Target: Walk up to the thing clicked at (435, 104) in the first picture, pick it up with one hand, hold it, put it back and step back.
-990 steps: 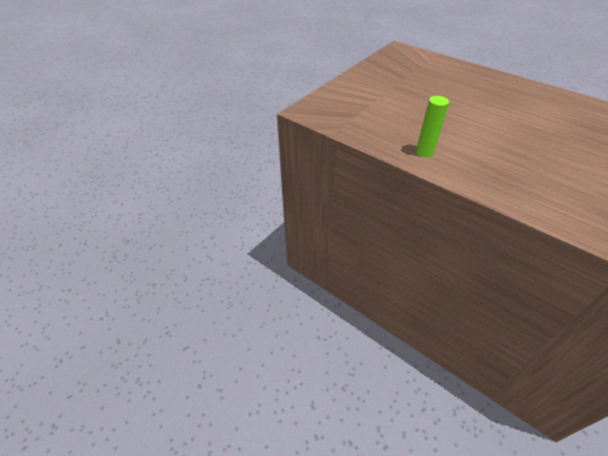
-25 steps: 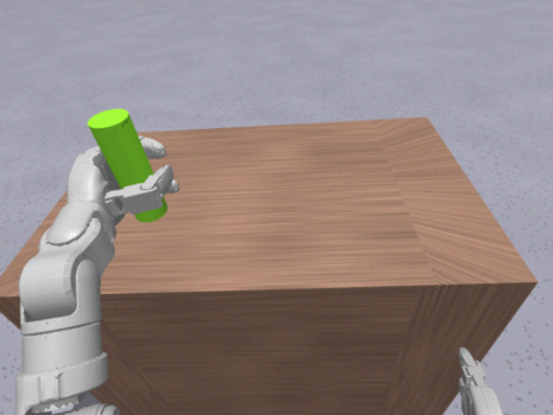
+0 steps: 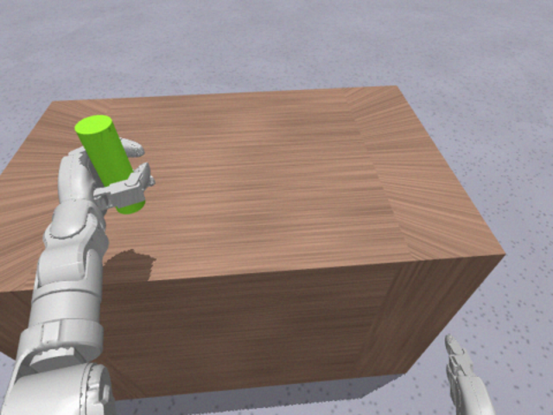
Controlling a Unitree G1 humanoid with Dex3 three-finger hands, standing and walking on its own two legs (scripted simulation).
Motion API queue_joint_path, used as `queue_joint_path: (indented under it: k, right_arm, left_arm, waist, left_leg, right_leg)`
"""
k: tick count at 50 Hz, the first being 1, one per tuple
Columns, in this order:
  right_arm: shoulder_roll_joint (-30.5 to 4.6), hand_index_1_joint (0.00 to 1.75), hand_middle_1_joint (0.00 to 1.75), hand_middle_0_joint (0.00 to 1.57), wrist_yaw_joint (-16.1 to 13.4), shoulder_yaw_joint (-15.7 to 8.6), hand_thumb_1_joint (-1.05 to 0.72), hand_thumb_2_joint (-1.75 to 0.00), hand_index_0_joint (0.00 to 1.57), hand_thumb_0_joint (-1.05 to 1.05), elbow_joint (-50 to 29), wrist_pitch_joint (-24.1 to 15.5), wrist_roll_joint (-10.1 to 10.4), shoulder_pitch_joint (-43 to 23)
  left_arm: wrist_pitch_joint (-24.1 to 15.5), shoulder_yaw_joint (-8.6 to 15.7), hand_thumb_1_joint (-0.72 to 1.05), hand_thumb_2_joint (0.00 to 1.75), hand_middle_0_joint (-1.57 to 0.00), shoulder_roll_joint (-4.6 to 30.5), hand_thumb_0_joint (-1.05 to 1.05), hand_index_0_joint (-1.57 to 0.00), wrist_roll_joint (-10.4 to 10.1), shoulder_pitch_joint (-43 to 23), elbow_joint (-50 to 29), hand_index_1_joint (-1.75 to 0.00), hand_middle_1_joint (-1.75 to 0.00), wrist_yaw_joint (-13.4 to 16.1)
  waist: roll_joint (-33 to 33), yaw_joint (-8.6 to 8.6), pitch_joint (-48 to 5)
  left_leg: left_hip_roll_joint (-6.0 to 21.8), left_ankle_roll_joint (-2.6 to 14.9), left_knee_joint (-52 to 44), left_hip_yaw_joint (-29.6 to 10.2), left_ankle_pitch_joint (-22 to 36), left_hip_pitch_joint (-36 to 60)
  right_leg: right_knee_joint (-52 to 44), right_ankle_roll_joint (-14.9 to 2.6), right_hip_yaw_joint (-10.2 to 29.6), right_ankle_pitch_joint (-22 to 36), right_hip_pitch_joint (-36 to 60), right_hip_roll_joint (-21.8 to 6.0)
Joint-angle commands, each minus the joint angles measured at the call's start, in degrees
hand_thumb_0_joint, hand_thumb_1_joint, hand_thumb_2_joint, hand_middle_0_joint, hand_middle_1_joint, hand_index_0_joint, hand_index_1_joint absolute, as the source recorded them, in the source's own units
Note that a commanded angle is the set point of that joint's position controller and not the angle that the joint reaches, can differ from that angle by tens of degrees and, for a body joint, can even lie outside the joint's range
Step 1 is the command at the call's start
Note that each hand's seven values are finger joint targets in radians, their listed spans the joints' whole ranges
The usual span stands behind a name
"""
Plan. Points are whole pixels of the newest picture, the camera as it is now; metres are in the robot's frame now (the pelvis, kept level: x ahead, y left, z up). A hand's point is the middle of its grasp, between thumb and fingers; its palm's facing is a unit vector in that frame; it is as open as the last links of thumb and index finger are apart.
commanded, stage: crouch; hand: left
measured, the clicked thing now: (114, 168) +0.43 +0.21 +0.17
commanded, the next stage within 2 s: lower in 0.48 s
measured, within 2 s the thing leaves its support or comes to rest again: rests again in 1.66 s
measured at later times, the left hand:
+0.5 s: hand (139, 181) +0.47 +0.20 +0.11, palm faces +0.16 -0.99 +0.01, open 5.3 cm
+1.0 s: hand (149, 203) +0.47 +0.20 +0.06, palm faces +0.17 -0.98 +0.01, open 5.3 cm
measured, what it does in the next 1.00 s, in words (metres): stands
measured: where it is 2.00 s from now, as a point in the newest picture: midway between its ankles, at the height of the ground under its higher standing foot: outside the picture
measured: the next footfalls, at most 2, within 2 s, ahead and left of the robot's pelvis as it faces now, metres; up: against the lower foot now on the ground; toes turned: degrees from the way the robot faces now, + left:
none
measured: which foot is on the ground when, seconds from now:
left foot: down 0.00-1.00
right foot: down 0.00-1.00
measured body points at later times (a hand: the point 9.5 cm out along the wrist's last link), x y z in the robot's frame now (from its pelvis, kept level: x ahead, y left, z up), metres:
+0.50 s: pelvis +0.02 +0.00 -0.01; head +0.06 +0.01 +0.44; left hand +0.45 +0.25 +0.12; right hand +0.17 -0.26 -0.07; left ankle +0.03 +0.13 -0.72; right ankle +0.01 -0.14 -0.72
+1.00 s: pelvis +0.01 +0.00 -0.03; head +0.09 +0.02 +0.42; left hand +0.46 +0.26 +0.06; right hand +0.16 -0.26 -0.08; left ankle +0.03 +0.13 -0.72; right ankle +0.01 -0.14 -0.72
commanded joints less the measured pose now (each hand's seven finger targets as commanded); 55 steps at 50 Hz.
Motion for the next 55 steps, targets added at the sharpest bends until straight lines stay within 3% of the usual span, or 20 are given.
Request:
queue_joint_path:
  k: [1,9,13,18,20,22,24,27,29,31,33,34,41,45,47,48,51,53,54,55]
  right_arm:
    - [-6.06,0.05,0.05,0.05,-0.05,-1.84,0.56,-0.05,0.05,0.0,-8.63,-2.27,-0.18,-3.49]
    - [-7.61,0.05,0.05,0.05,0.19,-2.76,0.57,-0.04,0.05,0.0,-10.52,0.19,-0.31,-1.27]
    - [-9.09,0.05,0.05,0.05,0.0,-3.61,0.55,-0.05,0.05,0.0,-14.54,1.27,-0.42,-4.48]
    - [-5.25,0.05,0.05,0.05,0.23,-0.53,0.54,-0.05,0.05,0.0,-15.08,3.54,-0.53,-3.04]
    - [-8.16,0.05,0.05,0.05,0.04,-3.13,0.54,-0.05,0.05,0.0,-15.67,4.51,-0.74,-1.63]
    - [-6.16,0.05,0.05,0.05,0.51,-1.79,0.55,-0.05,0.05,0.0,-11.75,5.69,-0.71,1.97]
    - [-7.64,0.05,0.05,0.05,0.61,-3.42,0.55,-0.05,0.05,0.0,-12.66,6.11,-0.56,0.61]
    - [-7.24,0.05,0.05,0.05,0.97,-3.15,0.54,-0.05,0.05,0.0,-12.95,6.71,-0.53,-1.04]
    - [-6.78,0.05,0.05,0.05,0.99,-2.4,0.53,-0.05,0.05,0.0,-17.24,6.57,-0.49,-3.47]
    - [-5.9,0.05,0.05,0.05,0.89,-2.14,0.52,-0.06,0.05,0.0,-15.15,7.22,-0.55,-1.44]
    - [-7.43,0.05,0.05,0.05,0.85,-2.64,0.52,-0.06,0.05,0.0,-16.62,7.38,-0.59,-3.32]
    - [-7.92,0.05,0.05,0.05,0.73,-3.42,0.52,-0.06,0.05,0.0,-15.78,7.75,-0.83,-1.43]
    - [-8.87,0.05,0.05,0.05,1.34,-4.34,0.52,-0.06,0.05,0.0,-18.82,9.0,-1.38,0.1]
    - [-7.52,0.05,0.05,0.05,1.69,-3.42,0.51,-0.06,0.05,0.0,-23.22,9.27,-1.63,-1.96]
    - [-6.37,0.05,0.05,0.05,1.81,-2.22,0.52,-0.06,0.05,0.0,-22.73,9.71,-1.74,-0.78]
    - [-7.53,0.05,0.05,0.05,1.76,-2.92,0.52,-0.06,0.05,0.0,-26.29,9.58,-1.68,-2.41]
    - [-7.22,0.05,0.05,0.05,2.01,-2.85,0.52,-0.06,0.05,0.0,-23.38,10.45,-2.19,2.16]
    - [-8.5,0.05,0.05,0.05,2.07,-4.38,0.52,-0.06,0.05,0.0,-23.68,10.5,-2.36,2.01]
    - [-8.11,0.05,0.05,0.05,2.3,-4.1,0.52,-0.06,0.05,0.0,-23.84,10.68,-2.52,3.23]
    - [-7.42,0.05,0.05,0.05,2.49,-3.25,0.52,-0.06,0.05,0.0,-25.22,10.68,-2.46,3.15]
  left_arm:
    - [-8.87,1.35,0.57,1.35,-1.42,12.55,0.0,-1.43,-0.19,-29.18,-9.58,-1.48,-1.48,-1.02]
    - [-13.98,1.6,0.58,1.32,-1.38,13.0,0.0,-1.39,-1.03,-30.33,-5.76,-1.44,-1.44,-1.97]
    - [-17.22,4.59,0.5,1.29,-1.36,18.62,0.0,-1.37,-0.96,-35.86,-11.07,-1.42,-1.42,-1.41]
    - [-18.61,3.09,0.48,1.28,-1.32,15.27,0.0,-1.33,-0.34,-29.7,-2.76,-1.39,-1.39,-1.86]
    - [-18.71,4.88,0.46,1.27,-1.33,17.55,0.0,-1.34,-0.11,-28.27,-1.4,-1.39,-1.39,-1.92]
    - [-18.52,4.45,0.49,1.28,-1.33,16.54,0.0,-1.34,-0.15,-26.43,0.91,-1.39,-1.39,-2.68]
    - [-19.15,4.07,0.52,1.26,-1.32,16.64,0.0,-1.33,-0.52,-28.66,-2.4,-1.37,-1.37,-3.4]
    - [-19.27,3.84,0.52,1.27,-1.34,16.2,0.0,-1.34,-0.35,-28.2,-0.29,-1.38,-1.38,-3.51]
    - [-20.53,3.67,0.5,1.27,-1.34,16.25,0.0,-1.34,-0.73,-33.22,-5.14,-1.38,-1.38,-3.22]
    - [-20.61,2.05,0.49,1.25,-1.34,13.53,0.0,-1.35,-0.7,-29.37,1.16,-1.39,-1.39,-3.08]
    - [-21.81,3.57,0.5,1.25,-1.34,15.86,0.0,-1.34,-0.51,-31.41,-1.65,-1.39,-1.38,-3.14]
    - [-21.84,3.07,0.48,1.24,-1.34,15.17,0.0,-1.34,-0.15,-29.54,2.84,-1.38,-1.37,-3.17]
    - [-24.62,6.15,0.48,1.23,-1.32,17.94,0.0,-1.32,0.24,-28.73,4.1,-1.36,-1.36,-3.11]
    - [-26.77,5.31,0.51,1.23,-1.3,17.53,0.0,-1.31,0.52,-32.9,1.29,-1.35,-1.35,-3.0]
    - [-27.3,5.7,0.5,1.22,-1.3,17.8,0.0,-1.3,0.64,-30.96,3.86,-1.35,-1.34,-2.9]
    - [-27.85,5.62,0.51,1.23,-1.3,18.52,0.0,-1.31,0.66,-33.49,0.98,-1.36,-1.35,-2.93]
    - [-27.86,5.12,0.5,1.23,-1.3,17.97,0.0,-1.31,1.77,-29.87,7.91,-1.36,-1.35,-2.94]
    - [-28.75,5.97,0.52,1.23,-1.32,20.22,0.0,-1.32,2.28,-32.29,5.21,-1.36,-1.35,-2.81]
    - [-28.33,4.6,0.55,1.23,-1.32,16.9,0.0,-1.33,2.25,-28.81,10.83,-1.36,-1.36,-3.14]
    - [-29.22,5.6,0.55,1.23,-1.32,18.72,0.0,-1.33,1.94,-31.15,5.8,-1.36,-1.36,-3.21]
  waist:
    - [2.63,0.02,-17.44]
    - [1.47,-1.02,-19.8]
    - [4.06,0.24,-26.32]
    - [2.19,-0.22,-23.68]
    - [1.45,-0.98,-25.21]
    - [3.14,-0.89,-22.63]
    - [5.01,-0.84,-23.4]
    - [4.3,-0.97,-20.99]
    - [3.76,-1.04,-25.7]
    - [1.94,-2.17,-22.03]
    - [2.88,-1.15,-26.28]
    - [1.8,-2.5,-24.43]
    - [1.44,-2.87,-26.25]
    - [4.2,-2.96,-30.77]
    - [3.56,-2.97,-27.95]
    - [4.23,-2.93,-32.29]
    - [5.4,-3.51,-25.87]
    - [7.48,-3.51,-28.92]
    - [5.01,-5.15,-25.74]
    - [5.12,-4.13,-26.71]
  left_leg:
    - [-0.6,1.02,-4.67,0.17,8.11,12.66]
    - [-0.2,1.44,-2.35,0.11,12.29,13.49]
    - [-0.28,1.37,-0.72,0.12,14.51,14.08]
    - [-0.36,1.78,0.88,0.34,16.92,10.94]
    - [-0.29,1.92,1.41,0.44,17.79,10.95]
    - [-0.55,2.12,1.76,0.85,18.08,9.29]
    - [-0.45,2.02,1.92,0.94,18.19,10.5]
    - [-0.05,1.87,1.58,0.45,14.86,8.92]
    - [0.21,1.86,2.34,0.19,16.08,10.18]
    - [0.36,1.98,3.05,-0.16,16.45,8.43]
    - [0.32,2.02,3.53,-0.05,16.75,8.94]
    - [0.38,2.27,4.43,-0.06,16.99,7.72]
    - [0.18,2.48,7.25,-0.18,16.32,4.61]
    - [0.14,2.24,8.44,-0.11,15.12,5.2]
    - [0.09,2.31,8.93,-0.06,13.66,2.22]
    - [0.1,2.26,9.02,-0.11,14.05,3.25]
    - [0.2,1.92,9.3,-0.32,12.3,0.77]
    - [0.27,1.78,9.7,-0.43,11.96,2.21]
    - [0.53,1.95,10.04,-0.67,11.71,0.65]
    - [0.27,2.12,10.18,-0.53,10.75,-0.24]
  right_leg:
    - [-5.26,-1.58,-3.39,10.22,-1.22,1.71]
    - [-3.46,-1.62,-3.38,12.95,-3.1,1.96]
    - [-2.29,-1.65,-2.74,14.88,-0.44,1.5]
    - [-1.2,-1.45,-2.64,17.45,-0.33,1.48]
    - [-1.09,-1.24,-2.51,18.79,-0.06,1.49]
    - [-0.87,-1.18,-2.28,19.49,-1.42,1.32]
    - [-0.57,-1.47,-2.27,18.94,-3.2,1.45]
    - [-0.21,-1.77,-2.86,15.01,-5.23,1.81]
    - [0.3,-1.66,-2.84,16.11,-3.73,1.85]
    - [1.08,-1.6,-3.08,16.21,-5.46,2.01]
    - [2.0,-1.74,-2.74,16.5,-4.83,1.85]
    - [2.29,-1.59,-2.71,16.95,-6.51,1.82]
    - [4.24,-1.42,-2.47,17.31,-8.27,1.68]
    - [5.49,-1.7,-2.42,15.88,-8.73,1.67]
    - [5.75,-1.64,-2.28,15.05,-9.37,1.68]
    - [6.19,-1.69,-2.16,15.54,-7.56,1.56]
    - [6.6,-2.06,-2.62,12.8,-12.47,2.0]
    - [7.1,-2.17,-2.57,12.31,-13.22,2.0]
    - [7.22,-2.11,-2.94,12.03,-14.89,2.21]
    - [7.11,-1.98,-2.72,11.93,-13.82,2.13]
